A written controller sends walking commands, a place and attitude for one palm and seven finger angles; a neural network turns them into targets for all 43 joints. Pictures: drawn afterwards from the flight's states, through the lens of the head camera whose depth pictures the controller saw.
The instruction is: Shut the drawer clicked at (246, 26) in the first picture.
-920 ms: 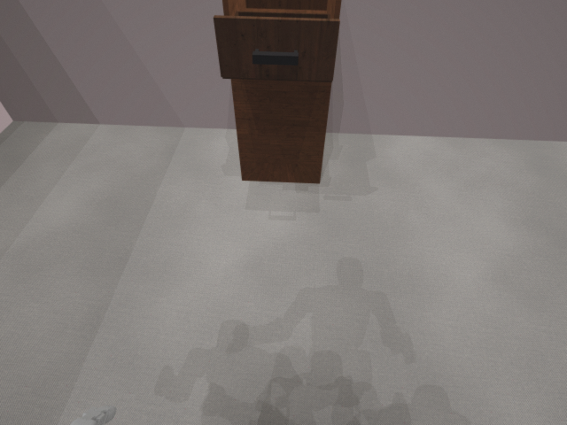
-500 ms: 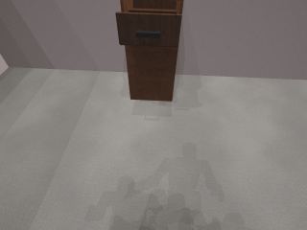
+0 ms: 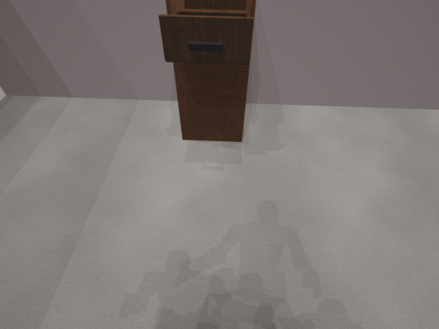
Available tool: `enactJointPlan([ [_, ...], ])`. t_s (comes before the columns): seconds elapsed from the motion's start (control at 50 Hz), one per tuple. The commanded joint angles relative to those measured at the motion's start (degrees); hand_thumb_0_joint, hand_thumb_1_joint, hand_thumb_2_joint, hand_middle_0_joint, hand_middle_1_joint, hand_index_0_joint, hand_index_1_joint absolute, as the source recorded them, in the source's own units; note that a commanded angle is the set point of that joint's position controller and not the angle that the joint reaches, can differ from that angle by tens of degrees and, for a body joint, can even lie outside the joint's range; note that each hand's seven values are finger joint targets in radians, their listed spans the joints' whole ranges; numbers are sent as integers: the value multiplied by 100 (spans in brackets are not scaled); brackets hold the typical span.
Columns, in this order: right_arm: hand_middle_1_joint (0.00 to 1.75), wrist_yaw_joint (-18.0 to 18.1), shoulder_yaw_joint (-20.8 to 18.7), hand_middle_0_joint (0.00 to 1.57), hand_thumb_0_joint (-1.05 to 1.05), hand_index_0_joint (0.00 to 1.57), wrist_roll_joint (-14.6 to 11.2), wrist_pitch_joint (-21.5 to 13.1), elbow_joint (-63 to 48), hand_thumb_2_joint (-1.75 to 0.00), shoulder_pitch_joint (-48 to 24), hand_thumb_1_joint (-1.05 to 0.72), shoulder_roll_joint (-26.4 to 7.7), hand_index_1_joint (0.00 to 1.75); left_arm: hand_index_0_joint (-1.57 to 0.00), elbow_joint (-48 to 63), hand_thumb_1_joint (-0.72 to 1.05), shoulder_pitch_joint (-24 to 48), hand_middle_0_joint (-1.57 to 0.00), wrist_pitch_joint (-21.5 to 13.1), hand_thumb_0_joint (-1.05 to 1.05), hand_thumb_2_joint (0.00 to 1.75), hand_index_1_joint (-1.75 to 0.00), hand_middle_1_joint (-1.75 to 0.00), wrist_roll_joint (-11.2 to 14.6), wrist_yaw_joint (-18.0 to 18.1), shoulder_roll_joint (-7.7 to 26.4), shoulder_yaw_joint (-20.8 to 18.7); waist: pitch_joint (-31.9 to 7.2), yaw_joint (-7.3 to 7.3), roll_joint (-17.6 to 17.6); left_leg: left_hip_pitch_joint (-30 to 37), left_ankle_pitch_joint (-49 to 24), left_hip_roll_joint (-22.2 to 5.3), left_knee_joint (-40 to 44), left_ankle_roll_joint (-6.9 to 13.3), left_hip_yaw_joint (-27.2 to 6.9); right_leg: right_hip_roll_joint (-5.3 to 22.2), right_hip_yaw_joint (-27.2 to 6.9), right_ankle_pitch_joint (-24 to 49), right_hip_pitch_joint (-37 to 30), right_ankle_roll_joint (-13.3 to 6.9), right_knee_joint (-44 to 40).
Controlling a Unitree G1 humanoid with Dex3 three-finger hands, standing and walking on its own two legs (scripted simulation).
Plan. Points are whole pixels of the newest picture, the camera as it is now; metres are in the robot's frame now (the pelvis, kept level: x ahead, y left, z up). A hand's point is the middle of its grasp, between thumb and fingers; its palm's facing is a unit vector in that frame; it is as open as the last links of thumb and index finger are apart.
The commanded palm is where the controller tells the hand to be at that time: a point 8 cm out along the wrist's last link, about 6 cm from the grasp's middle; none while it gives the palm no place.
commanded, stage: look at it before walking up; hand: left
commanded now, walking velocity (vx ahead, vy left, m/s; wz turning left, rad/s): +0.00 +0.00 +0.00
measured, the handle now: (206, 44) +1.12 +0.12 +0.02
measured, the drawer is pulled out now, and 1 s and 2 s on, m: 0.27 0.27 0.27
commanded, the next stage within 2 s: walk to a spot facing it in 0.52 s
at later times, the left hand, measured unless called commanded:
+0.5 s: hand out of the picture +0.09 +0.25 -0.15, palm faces -0.03 -0.94 -0.33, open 7.3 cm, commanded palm none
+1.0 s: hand out of the picture +0.07 +0.19 -0.19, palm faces -0.11 -0.98 -0.17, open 7.3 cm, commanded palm none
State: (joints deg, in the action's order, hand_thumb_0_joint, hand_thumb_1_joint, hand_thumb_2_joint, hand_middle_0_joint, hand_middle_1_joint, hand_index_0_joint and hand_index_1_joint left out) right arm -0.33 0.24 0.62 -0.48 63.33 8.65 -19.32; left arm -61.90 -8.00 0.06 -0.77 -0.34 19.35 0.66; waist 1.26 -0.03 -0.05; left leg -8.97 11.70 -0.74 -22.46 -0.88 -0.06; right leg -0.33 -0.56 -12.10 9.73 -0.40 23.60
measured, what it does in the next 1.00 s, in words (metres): shifts its weight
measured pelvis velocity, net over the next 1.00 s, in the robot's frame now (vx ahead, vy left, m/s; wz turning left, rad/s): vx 0.08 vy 0.00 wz -0.12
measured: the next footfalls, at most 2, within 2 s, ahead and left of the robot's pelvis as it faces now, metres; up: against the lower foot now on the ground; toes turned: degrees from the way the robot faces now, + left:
right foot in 1.12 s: +0.20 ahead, -0.14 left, +0.00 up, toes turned -14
left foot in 1.58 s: +0.48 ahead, +0.06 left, +0.00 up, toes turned +0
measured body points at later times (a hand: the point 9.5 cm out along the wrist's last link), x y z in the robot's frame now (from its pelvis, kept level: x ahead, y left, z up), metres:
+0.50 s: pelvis +0.01 +0.00 +0.00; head +0.01 +0.00 +0.45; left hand +0.09 +0.30 -0.13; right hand +0.10 -0.29 -0.13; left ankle +0.01 +0.13 -0.74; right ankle +0.01 -0.11 -0.74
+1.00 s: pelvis +0.08 +0.00 -0.02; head +0.09 +0.00 +0.43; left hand +0.08 +0.24 -0.17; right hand +0.03 -0.23 -0.17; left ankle +0.01 +0.13 -0.74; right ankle +0.04 -0.10 -0.71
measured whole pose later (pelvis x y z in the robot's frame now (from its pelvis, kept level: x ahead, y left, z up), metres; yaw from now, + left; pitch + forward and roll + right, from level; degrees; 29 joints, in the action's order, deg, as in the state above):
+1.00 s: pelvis +0.08 +0.00 -0.02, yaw -7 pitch -1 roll +1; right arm 0.3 -0.9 1.3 -3.3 63.4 20.5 -10.8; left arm -63.7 -20.2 1.5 -1.5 -1.7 11.4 -1.0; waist 0.8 0.4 1.6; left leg -4.0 23.5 -2.1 -28.4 -0.5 6.9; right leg 0.3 0.6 -27.5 19.5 -1.3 49.7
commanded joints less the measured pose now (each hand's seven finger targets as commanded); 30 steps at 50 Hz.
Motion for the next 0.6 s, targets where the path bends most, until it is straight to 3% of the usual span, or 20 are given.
enactJointPlan([
  [0.0,30,95,-219,20,0,20,2,-140,-365,-90,-305,-90,-1148,30,-20,372,90,236,-20,-159,0,90,-30,-30,11,88,1220,-265,-127,-4,61,-70,-268,-561,430,236,-561,699,-702,1,106,-163,-594],
  [0.22,30,113,-220,20,0,20,-9,-178,-351,-90,-353,-90,-1163,30,-20,361,90,228,-20,-183,0,90,-30,-30,16,98,1189,-272,-408,-3,-1,149,-859,-633,411,234,-536,704,-586,855,-157,-149,-427],
  [0.58,30,118,-221,20,0,20,-16,-159,-361,-90,-452,-90,-1189,30,-20,343,90,208,-20,-185,0,90,-30,-30,10,99,1205,-272,-301,-3,-15,258,-872,-642,502,221,-519,716,-580,928,-172,-129,-543],
])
